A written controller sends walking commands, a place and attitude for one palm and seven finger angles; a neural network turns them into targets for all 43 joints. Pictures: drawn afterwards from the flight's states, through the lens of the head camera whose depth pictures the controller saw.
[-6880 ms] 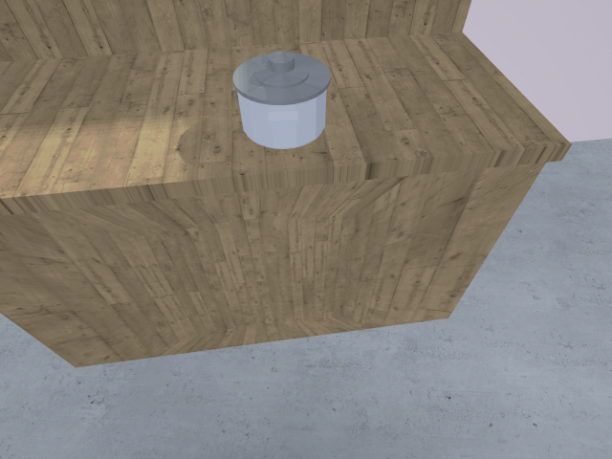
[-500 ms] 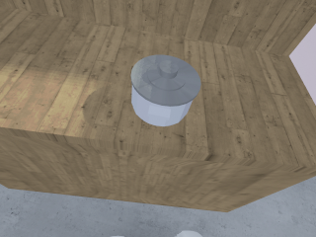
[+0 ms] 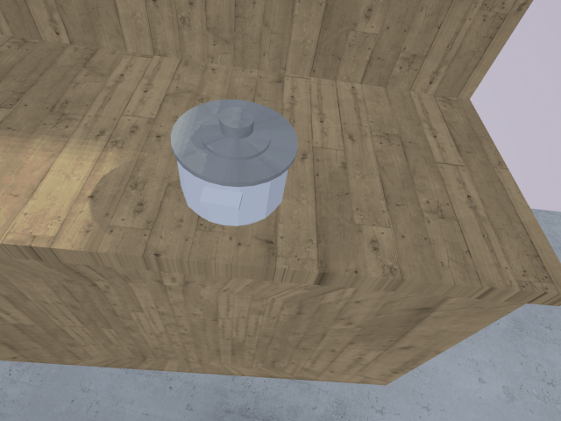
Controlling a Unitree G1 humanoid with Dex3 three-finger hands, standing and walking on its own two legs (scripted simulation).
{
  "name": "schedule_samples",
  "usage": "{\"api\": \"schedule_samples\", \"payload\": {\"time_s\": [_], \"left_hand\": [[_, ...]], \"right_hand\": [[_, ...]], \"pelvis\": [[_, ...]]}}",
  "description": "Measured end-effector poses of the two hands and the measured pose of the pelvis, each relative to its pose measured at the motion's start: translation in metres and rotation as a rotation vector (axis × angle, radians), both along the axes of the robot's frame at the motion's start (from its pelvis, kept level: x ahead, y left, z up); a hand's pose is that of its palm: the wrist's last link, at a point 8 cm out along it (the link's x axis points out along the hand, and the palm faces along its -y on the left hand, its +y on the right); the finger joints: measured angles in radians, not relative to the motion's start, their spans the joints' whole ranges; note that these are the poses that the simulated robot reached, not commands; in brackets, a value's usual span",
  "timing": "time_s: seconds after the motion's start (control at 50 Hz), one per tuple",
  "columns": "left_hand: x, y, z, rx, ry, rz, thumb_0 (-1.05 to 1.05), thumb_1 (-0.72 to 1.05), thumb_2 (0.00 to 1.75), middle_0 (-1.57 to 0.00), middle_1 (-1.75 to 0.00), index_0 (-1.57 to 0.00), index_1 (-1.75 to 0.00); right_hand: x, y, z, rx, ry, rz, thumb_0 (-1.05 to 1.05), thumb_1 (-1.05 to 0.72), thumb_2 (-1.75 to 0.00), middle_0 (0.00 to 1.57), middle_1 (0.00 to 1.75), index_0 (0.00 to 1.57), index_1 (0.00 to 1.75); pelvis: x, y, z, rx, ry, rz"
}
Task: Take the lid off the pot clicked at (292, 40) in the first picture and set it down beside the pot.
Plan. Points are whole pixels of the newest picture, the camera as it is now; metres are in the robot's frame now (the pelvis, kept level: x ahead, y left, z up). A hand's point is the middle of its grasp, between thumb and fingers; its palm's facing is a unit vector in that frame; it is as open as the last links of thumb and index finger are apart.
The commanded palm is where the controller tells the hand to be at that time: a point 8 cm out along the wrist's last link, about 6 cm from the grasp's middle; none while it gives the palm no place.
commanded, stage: come to a stop and stand still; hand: left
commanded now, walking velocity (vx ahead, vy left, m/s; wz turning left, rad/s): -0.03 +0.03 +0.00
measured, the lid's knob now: (236, 122) +0.46 +0.11 +0.17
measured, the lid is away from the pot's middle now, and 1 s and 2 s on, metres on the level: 0.00 0.00 0.00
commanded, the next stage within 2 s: look again from close up in 0.86 s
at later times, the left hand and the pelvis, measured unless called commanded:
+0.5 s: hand out of the picture -0.02 +0.18 -0.18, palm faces +0.04 -0.99 -0.12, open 7.4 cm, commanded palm none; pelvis +0.01 +0.03 +0.01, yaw +0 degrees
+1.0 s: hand out of the picture -0.02 +0.19 -0.18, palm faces +0.00 -0.99 -0.14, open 7.4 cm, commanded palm none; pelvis +0.01 +0.05 +0.01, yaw +0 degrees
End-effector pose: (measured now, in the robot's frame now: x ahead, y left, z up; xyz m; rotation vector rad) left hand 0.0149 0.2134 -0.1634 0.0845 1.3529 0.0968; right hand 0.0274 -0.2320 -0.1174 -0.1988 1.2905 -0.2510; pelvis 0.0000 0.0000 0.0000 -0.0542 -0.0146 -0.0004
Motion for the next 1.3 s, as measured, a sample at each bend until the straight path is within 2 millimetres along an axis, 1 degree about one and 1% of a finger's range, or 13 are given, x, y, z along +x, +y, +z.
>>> {"api": "schedule_samples", "payload": {"time_s": [0.08,0.24,0.34,0.5,0.8,0.9,0.98,1.04,1.08,1.12,1.16,1.22,1.3], "left_hand": [[-0.008,0.0,0.004,-0.009,0.031,0.021,0.01,0.92,0.89,-0.2,-0.3,-0.2,-0.3],[-0.025,0.01,0.016,0.015,0.073,0.033,0.01,0.92,0.89,-0.2,-0.3,-0.2,-0.3],[-0.034,0.014,0.018,0.014,0.106,0.029,0.01,0.91,0.9,-0.2,-0.3,-0.19,-0.3],[-0.036,0.019,0.015,0.003,0.123,0.029,0.01,0.91,0.9,-0.2,-0.3,-0.19,-0.3],[-0.033,0.032,0.015,0.014,0.139,0.014,0.0,0.91,0.9,-0.2,-0.3,-0.19,-0.3],[-0.036,0.033,0.016,0.018,0.152,0.014,0.0,0.91,0.9,-0.2,-0.3,-0.19,-0.3],[-0.039,0.032,0.015,0.015,0.163,0.005,0.0,0.91,0.9,-0.2,-0.3,-0.19,-0.3],[-0.041,0.034,0.018,0.023,0.148,0.017,0.0,0.91,0.9,-0.2,-0.3,-0.19,-0.3],[-0.044,0.039,0.024,0.039,0.121,0.059,0.0,0.91,0.89,-0.2,-0.3,-0.2,-0.3],[-0.05,0.046,0.026,0.066,0.087,0.105,0.0,0.91,0.89,-0.2,-0.3,-0.2,-0.3],[-0.057,0.053,0.023,0.081,0.082,0.115,0.0,0.91,0.89,-0.2,-0.3,-0.2,-0.3],[-0.06,0.061,0.013,0.078,0.103,0.09,0.0,0.91,0.9,-0.2,-0.3,-0.2,-0.3],[-0.052,0.067,0.01,0.071,0.099,0.06,0.01,0.91,0.9,-0.2,-0.3,-0.19,-0.3]], "right_hand": [[0.003,0.008,0.005,-0.01,0.006,0.015,0.01,-0.95,-0.9,0.2,0.3,0.2,0.3],[0.006,0.018,0.0,0.018,0.026,0.037,0.01,-0.97,-0.9,0.2,0.3,0.21,0.3],[0.003,0.023,0.002,0.022,0.04,0.037,0.01,-0.96,-0.9,0.2,0.3,0.21,0.3],[-0.016,0.037,0.001,0.033,0.087,0.027,0.01,-0.94,-0.9,0.2,0.3,0.2,0.3],[-0.059,0.084,-0.01,0.115,0.167,-0.037,0.01,-0.91,-0.9,0.2,0.3,0.2,0.3],[-0.069,0.092,-0.011,0.131,0.19,-0.053,0.01,-0.9,-0.9,0.2,0.3,0.2,0.3],[-0.072,0.094,-0.01,0.134,0.2,-0.054,0.01,-0.9,-0.9,0.2,0.3,0.2,0.3],[-0.068,0.089,-0.011,0.131,0.196,-0.012,0.01,-0.9,-0.9,0.2,0.3,0.2,0.3],[-0.06,0.084,-0.016,0.128,0.191,0.02,0.01,-0.9,-0.9,0.2,0.3,0.2,0.3],[-0.048,0.077,-0.024,0.124,0.175,0.051,0.01,-0.9,-0.9,0.2,0.3,0.2,0.3],[-0.031,0.072,-0.029,0.11,0.133,0.063,0.01,-0.9,-0.9,0.2,0.3,0.2,0.3],[-0.007,0.064,-0.026,0.07,0.047,0.076,0.02,-0.92,-0.9,0.2,0.3,0.2,0.3],[0.01,0.058,-0.016,0.021,-0.037,0.088,0.02,-0.93,-0.9,0.2,0.3,0.2,0.3]], "pelvis": [[0.005,0.006,0.006,0.015,-0.005,-0.008],[0.007,0.017,0.011,0.023,-0.006,0.003],[0.009,0.021,0.013,0.022,-0.001,0.004],[0.013,0.03,0.013,0.024,-0.004,0.005],[0.013,0.046,0.011,0.039,0.0,-0.014],[0.015,0.048,0.01,0.037,0.006,-0.018],[0.015,0.049,0.01,0.034,0.015,-0.012],[0.01,0.051,0.01,0.036,0.023,0.003],[0.008,0.054,0.009,0.029,0.023,0.027],[0.006,0.057,0.006,0.02,0.014,0.049],[0.005,0.059,0.001,0.01,0.004,0.049],[0.005,0.062,-0.004,0.011,-0.002,0.038],[0.003,0.067,-0.003,0.019,-0.01,0.011]]}}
